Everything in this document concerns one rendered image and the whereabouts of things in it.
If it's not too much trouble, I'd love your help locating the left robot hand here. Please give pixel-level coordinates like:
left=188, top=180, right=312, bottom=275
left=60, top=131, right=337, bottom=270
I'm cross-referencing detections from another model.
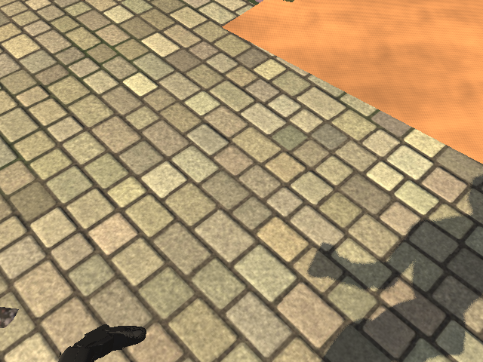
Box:
left=58, top=324, right=146, bottom=362

